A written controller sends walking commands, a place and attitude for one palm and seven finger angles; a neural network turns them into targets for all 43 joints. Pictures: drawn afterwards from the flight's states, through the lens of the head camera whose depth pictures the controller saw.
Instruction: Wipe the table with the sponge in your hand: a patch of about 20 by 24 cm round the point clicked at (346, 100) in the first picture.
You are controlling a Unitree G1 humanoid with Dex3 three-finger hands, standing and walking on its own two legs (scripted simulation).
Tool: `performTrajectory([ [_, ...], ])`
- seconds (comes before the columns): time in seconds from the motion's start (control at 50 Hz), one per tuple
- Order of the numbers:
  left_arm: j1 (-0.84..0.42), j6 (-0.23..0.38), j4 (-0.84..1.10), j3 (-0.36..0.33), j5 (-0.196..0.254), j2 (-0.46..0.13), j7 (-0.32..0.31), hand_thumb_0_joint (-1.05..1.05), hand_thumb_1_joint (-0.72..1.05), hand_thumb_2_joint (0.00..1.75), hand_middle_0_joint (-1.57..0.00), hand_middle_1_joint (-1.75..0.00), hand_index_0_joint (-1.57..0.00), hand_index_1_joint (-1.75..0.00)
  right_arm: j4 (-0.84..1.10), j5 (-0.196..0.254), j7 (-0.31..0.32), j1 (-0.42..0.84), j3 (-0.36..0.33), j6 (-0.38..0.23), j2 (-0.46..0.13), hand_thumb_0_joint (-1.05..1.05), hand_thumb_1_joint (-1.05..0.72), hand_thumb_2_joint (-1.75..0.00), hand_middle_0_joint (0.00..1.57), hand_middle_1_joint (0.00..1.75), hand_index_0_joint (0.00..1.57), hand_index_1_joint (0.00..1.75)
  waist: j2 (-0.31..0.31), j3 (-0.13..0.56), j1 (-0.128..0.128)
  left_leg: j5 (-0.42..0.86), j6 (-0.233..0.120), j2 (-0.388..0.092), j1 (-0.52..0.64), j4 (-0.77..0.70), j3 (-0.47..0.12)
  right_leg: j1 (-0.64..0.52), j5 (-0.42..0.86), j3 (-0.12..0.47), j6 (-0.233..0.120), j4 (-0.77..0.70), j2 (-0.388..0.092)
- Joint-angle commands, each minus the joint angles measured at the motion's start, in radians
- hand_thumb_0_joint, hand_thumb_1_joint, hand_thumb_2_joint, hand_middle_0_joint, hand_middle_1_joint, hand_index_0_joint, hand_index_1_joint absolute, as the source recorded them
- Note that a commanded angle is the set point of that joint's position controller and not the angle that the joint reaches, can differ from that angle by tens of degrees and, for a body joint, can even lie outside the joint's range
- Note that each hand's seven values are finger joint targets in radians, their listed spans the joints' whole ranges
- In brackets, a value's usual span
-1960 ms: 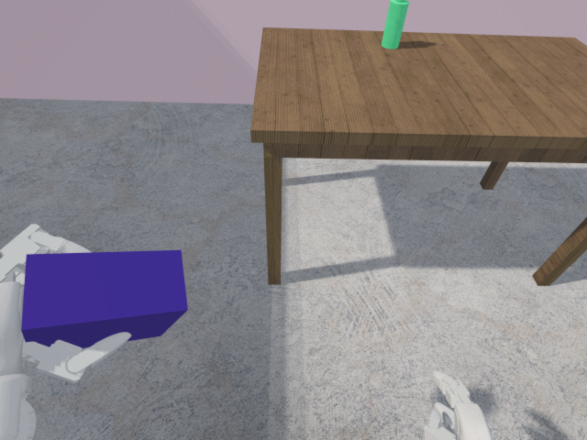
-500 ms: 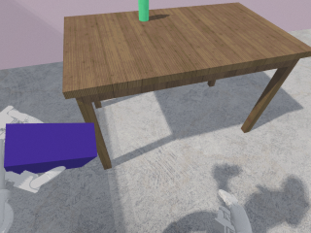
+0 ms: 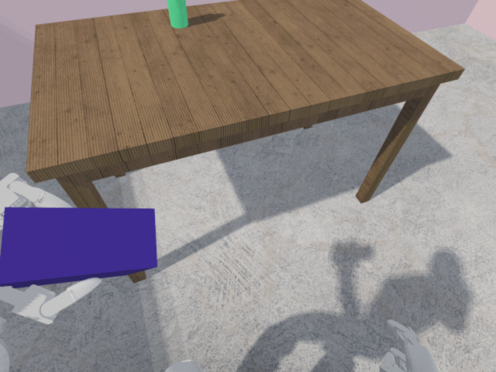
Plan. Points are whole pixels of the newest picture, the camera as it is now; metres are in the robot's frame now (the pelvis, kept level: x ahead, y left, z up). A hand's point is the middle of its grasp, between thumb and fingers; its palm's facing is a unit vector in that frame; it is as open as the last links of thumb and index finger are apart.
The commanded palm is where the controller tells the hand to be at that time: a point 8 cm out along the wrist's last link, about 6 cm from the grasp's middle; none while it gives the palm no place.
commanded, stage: take the last steps up to it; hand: left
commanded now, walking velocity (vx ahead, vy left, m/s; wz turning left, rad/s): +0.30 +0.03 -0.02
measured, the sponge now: (101, 247) +0.23 +0.19 +0.15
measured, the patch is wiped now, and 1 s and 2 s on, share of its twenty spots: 0.00 0.00 0.00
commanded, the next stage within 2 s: come to a stop and stand still in 1.32 s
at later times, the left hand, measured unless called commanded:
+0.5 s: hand (101, 184) +0.31 +0.21 +0.17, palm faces +0.38 -0.78 -0.49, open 10.6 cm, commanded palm +0.25 +0.25 +0.18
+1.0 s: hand (111, 114) +0.43 +0.23 +0.18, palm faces +0.39 -0.82 -0.42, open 10.6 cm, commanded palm +0.37 +0.26 +0.18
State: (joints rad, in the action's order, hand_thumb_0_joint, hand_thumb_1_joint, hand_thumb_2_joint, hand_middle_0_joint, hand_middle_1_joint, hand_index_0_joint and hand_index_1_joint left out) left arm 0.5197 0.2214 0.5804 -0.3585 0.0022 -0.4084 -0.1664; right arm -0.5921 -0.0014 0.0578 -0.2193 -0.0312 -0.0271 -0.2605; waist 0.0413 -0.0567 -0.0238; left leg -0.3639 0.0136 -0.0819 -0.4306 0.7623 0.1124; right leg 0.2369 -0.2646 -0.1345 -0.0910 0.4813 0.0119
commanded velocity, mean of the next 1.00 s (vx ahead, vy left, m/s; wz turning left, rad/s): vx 0.28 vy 0.04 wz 0.01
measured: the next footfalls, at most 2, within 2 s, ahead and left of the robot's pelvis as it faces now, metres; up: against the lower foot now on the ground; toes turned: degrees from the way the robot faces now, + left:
left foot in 0.10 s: +0.11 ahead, +0.13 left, +0.00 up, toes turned +9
right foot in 0.46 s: +0.16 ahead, -0.14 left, +0.00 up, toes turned -11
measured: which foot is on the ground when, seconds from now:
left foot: up 0.00-0.08, down 0.10-0.46, up 0.48-0.80, down 0.82-1.00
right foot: down 0.00-0.14, up 0.16-0.44, down 0.46-0.84, up 0.86-1.00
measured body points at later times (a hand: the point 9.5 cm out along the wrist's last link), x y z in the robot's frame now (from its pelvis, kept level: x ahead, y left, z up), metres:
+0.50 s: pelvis +0.09 -0.02 -0.02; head +0.11 -0.05 +0.43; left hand +0.29 +0.25 +0.19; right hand +0.24 -0.22 -0.13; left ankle +0.06 +0.11 -0.72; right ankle +0.12 -0.13 -0.74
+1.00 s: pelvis +0.20 -0.01 +0.00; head +0.22 +0.00 +0.44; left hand +0.41 +0.27 +0.20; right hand +0.37 -0.23 -0.08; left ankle +0.23 +0.10 -0.74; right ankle +0.18 -0.13 -0.67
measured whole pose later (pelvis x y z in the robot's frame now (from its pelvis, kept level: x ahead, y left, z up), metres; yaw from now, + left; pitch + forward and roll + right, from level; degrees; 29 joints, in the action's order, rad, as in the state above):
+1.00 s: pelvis +0.20 -0.01 +0.00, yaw -2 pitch -1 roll -1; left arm 0.42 0.22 0.53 -0.39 0.00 -0.40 -0.17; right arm -0.58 0.01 0.04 -0.18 0.01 -0.07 -0.14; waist 0.02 -0.06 -0.01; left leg -0.26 -0.01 -0.10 -0.29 0.56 0.16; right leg 0.45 -0.46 -0.10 0.02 1.06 -0.07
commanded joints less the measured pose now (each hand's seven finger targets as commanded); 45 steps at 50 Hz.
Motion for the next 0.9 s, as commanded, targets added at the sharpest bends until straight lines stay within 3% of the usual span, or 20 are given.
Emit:
performTrajectory([
  [0.0, -0.008, 0.054, 0.164, -0.161, 0.032, -0.144, -0.037, 0.0, 0.1, 1.3, -1.2, -1.6, -1.2, -1.6, 0.165, -0.001, 0.004, 0.067, -0.011, -0.051, -0.033, 0.0, -0.9, -0.9, 0.2, 0.3, 0.2, 0.3, 0.017, 0.198, 0.039, 0.061, -0.003, 0.016, 0.011, -0.166, 0.039, -0.212, 0.191, 0.29, -0.085, -0.122, -0.279],
  [0.06, -0.055, 0.045, 0.114, -0.129, 0.035, -0.124, -0.033, 0.0, 0.1, 1.3, -1.2, -1.6, -1.2, -1.6, 0.166, 0.004, 0.018, 0.045, -0.018, -0.041, -0.05, 0.0, -0.9, -0.9, 0.2, 0.3, 0.2, 0.3, -0.024, 0.163, 0.014, 0.127, -0.028, -0.006, 0.223, -0.317, 0.026, -0.064, 0.07, 0.232, -0.017, -0.018, -0.212],
  [0.08, -0.073, 0.046, 0.104, -0.119, 0.035, -0.116, -0.03, 0.0, 0.1, 1.3, -1.2, -1.6, -1.2, -1.6, 0.168, 0.006, 0.024, 0.047, -0.023, -0.038, -0.063, 0.0, -0.9, -0.9, 0.2, 0.3, 0.2, 0.3, -0.094, 0.148, 0.008, 0.097, -0.07, -0.061, 0.306, -0.37, -0.068, 0.041, 0.027, 0.203, 0.019, 0.072, -0.16],
  [0.12, -0.132, 0.055, 0.101, -0.098, 0.034, -0.108, -0.022, 0.0, 0.1, 1.3, -1.2, -1.6, -1.2, -1.6, 0.169, 0.011, 0.024, 0.063, -0.016, -0.041, -0.07, 0.0, -0.9, -0.9, 0.2, 0.3, 0.2, 0.3, -0.352, 0.119, 0.011, 0.105, -0.209, -0.325, 0.429, -0.481, -0.452, 0.299, -0.306, 0.066, 0.088, 0.378, -0.023],
  [0.14, -0.166, 0.056, 0.078, -0.102, 0.018, -0.137, -0.018, 0.0, 0.1, 1.3, -1.2, -1.6, -1.2, -1.6, 0.154, -0.004, 0.027, 0.071, 0.003, -0.053, -0.045, 0.0, -0.9, -0.9, 0.2, 0.3, 0.2, 0.3, -0.325, 0.053, 0.0, 0.036, -0.252, -0.382, 0.338, -0.547, -0.553, 0.345, -0.316, 0.102, 0.087, 0.527, -0.038],
  [0.18, -0.225, 0.05, 0.072, -0.06, 0.0, -0.113, -0.007, 0.0, 0.1, 1.3, -1.2, -1.6, -1.2, -1.6, 0.133, 0.0, 0.021, 0.068, -0.002, -0.064, -0.048, 0.0, -0.9, -0.9, 0.2, 0.3, 0.2, 0.3, -0.212, -0.007, 0.009, 0.01, -0.252, -0.359, 0.267, -0.537, -0.449, 0.368, -0.252, 0.132, 0.092, 0.563, -0.088],
  [0.24, -0.225, 0.047, 0.165, -0.048, 0.001, -0.1, -0.004, 0.0, 0.1, 1.3, -1.2, -1.6, -1.2, -1.6, 0.13, 0.002, 0.017, 0.067, -0.013, -0.088, -0.063, 0.0, -0.9, -0.9, 0.2, 0.3, 0.2, 0.3, -0.249, 0.057, 0.026, 0.107, -0.183, -0.25, 0.265, -0.494, -0.211, 0.262, -0.172, 0.05, 0.107, 0.431, -0.085],
  [0.38, -0.137, 0.038, 0.11, -0.108, 0.013, -0.111, -0.013, 0.0, 0.1, 1.3, -1.2, -1.6, -1.2, -1.6, 0.118, -0.002, 0.012, 0.077, -0.006, -0.104, -0.044, 0.0, -0.9, -0.9, 0.2, 0.3, 0.2, 0.3, -0.225, 0.116, 0.028, 0.072, -0.113, -0.191, 0.172, -0.358, -0.066, -0.037, -0.055, -0.078, 0.122, 0.064, -0.032],
  [0.42, -0.128, 0.032, 0.07, -0.119, 0.01, -0.119, -0.013, 0.0, 0.1, 1.3, -1.2, -1.6, -1.2, -1.6, 0.113, 0.005, 0.011, 0.07, -0.01, -0.092, -0.026, 0.0, -0.9, -0.9, 0.2, 0.3, 0.2, 0.3, -0.046, 0.158, 0.032, 0.001, -0.069, -0.105, 0.07, -0.077, 0.029, -0.171, -0.057, 0.064, 0.069, -0.067, -0.123],
  [0.44, -0.147, 0.029, 0.069, -0.125, 0.007, -0.145, -0.015, 0.0, 0.1, 1.3, -1.2, -1.6, -1.2, -1.6, 0.125, 0.008, 0.008, 0.079, -0.005, -0.082, 0.0, 0.0, -0.9, -0.9, 0.2, 0.3, 0.2, 0.3, 0.217, 0.157, 0.03, -0.125, -0.027, 0.005, -0.14, 0.181, 0.074, -0.26, -0.068, 0.433, -0.029, -0.17, -0.33],
  [0.46, -0.148, 0.028, 0.064, -0.165, 0.017, -0.183, -0.022, 0.0, 0.1, 1.3, -1.2, -1.6, -1.2, -1.6, 0.134, 0.005, 0.008, 0.125, -0.003, -0.084, -0.016, 0.0, -0.9, -0.9, 0.2, 0.3, 0.2, 0.3, 0.26, 0.142, 0.053, -0.22, -0.011, 0.03, -0.271, 0.384, -0.018, -0.286, 0.014, 0.625, -0.112, -0.229, -0.464],
  [0.5, -0.142, 0.037, 0.046, -0.146, 0.021, -0.15, -0.006, 0.0, 0.1, 1.3, -1.2, -1.6, -1.2, -1.6, 0.109, 0.008, 0.001, 0.104, -0.015, -0.08, -0.03, 0.0, -0.9, -0.9, 0.2, 0.3, 0.2, 0.3, 0.163, 0.115, 0.034, -0.112, 0.003, -0.025, -0.274, 0.479, -0.121, -0.206, -0.091, 0.559, -0.109, -0.239, -0.437],
  [0.6, -0.094, 0.073, 0.139, -0.14, 0.013, -0.133, -0.007, 0.0, 0.1, 1.3, -1.2, -1.6, -1.2, -1.6, 0.108, 0.001, -0.005, 0.121, -0.002, -0.045, -0.029, 0.0, -0.9, -0.9, 0.2, 0.3, 0.2, 0.3, 0.09, 0.129, 0.021, 0.003, 0.015, -0.046, -0.164, 0.22, -0.057, -0.164, 0.295, 0.203, -0.068, -0.171, -0.346],
  [0.68, -0.072, 0.074, 0.22, -0.144, 0.014, -0.138, -0.027, 0.0, 0.1, 1.3, -1.2, -1.6, -1.2, -1.6, 0.141, -0.007, 0.0, 0.111, -0.015, -0.063, -0.024, 0.0, -0.9, -0.9, 0.2, 0.3, 0.2, 0.3, 0.084, 0.162, 0.053, 0.033, -0.004, 0.003, -0.022, -0.056, 0.042, -0.186, 0.333, 0.169, -0.067, -0.127, -0.319],
  [0.76, -0.091, 0.07, 0.252, -0.142, 0.018, -0.138, -0.042, 0.0, 0.1, 1.3, -1.2, -1.6, -1.2, -1.6, 0.151, -0.006, 0.018, 0.069, -0.036, -0.073, -0.042, 0.0, -0.9, -0.9, 0.2, 0.3, 0.2, 0.3, -0.006, 0.193, 0.024, 0.196, -0.008, 0.034, 0.243, -0.291, 0.083, -0.103, 0.218, 0.103, 0.001, 0.033, -0.242],
  [0.78, -0.102, 0.077, 0.259, -0.139, 0.018, -0.132, -0.042, 0.0, 0.1, 1.3, -1.2, -1.6, -1.2, -1.6, 0.152, -0.002, 0.026, 0.055, -0.046, -0.073, -0.058, 0.0, -0.9, -0.9, 0.2, 0.3, 0.2, 0.3, -0.111, 0.218, 0.009, 0.209, -0.032, -0.006, 0.368, -0.338, 0.017, -0.025, 0.217, 0.076, 0.034, 0.186, -0.205],
  [0.8, -0.103, 0.085, 0.271, -0.142, 0.018, -0.129, -0.044, 0.0, 0.1, 1.3, -1.2, -1.6, -1.2, -1.6, 0.158, -0.001, 0.025, 0.059, -0.052, -0.07, -0.083, 0.0, -0.9, -0.9, 0.2, 0.3, 0.2, 0.3, -0.332, 0.24, 0.01, 0.291, -0.11, -0.181, 0.473, -0.377, -0.23, 0.139, -0.046, 0.0, 0.088, 0.392, -0.1],
  [0.82, -0.098, 0.097, 0.268, -0.13, 0.016, -0.137, -0.042, 0.0, 0.1, 1.3, -1.2, -1.6, -1.2, -1.6, 0.167, 0.004, 0.02, 0.059, -0.049, -0.076, -0.078, 0.0, -0.9, -0.9, 0.2, 0.3, 0.2, 0.3, -0.426, 0.223, 0.018, 0.47, -0.204, -0.344, 0.531, -0.415, -0.47, 0.303, -0.38, 0.032, 0.099, 0.595, -0.042],
  [0.84, -0.084, 0.092, 0.163, -0.138, 0.006, -0.152, -0.034, 0.0, 0.1, 1.3, -1.2, -1.6, -1.2, -1.6, 0.154, 0.005, 0.008, 0.062, -0.037, -0.077, -0.063, 0.0, -0.9, -0.9, 0.2, 0.3, 0.2, 0.3, -0.313, 0.171, 0.015, 0.372, -0.233, -0.366, 0.431, -0.453, -0.483, 0.345, -0.376, 0.092, 0.09, 0.7, -0.051],
  [0.88, -0.147, 0.08, 0.178, -0.138, 0.012, -0.149, -0.02, 0.0, 0.1, 1.3, -1.2, -1.6, -1.2, -1.6, 0.132, 0.004, 0.005, 0.072, -0.035, -0.079, -0.059, 0.0, -0.9, -0.9, 0.2, 0.3, 0.2, 0.3, -0.281, 0.108, 0.006, 0.308, -0.24, -0.34, 0.345, -0.456, -0.416, 0.394, -0.287, 0.113, 0.106, 0.712, -0.112],
])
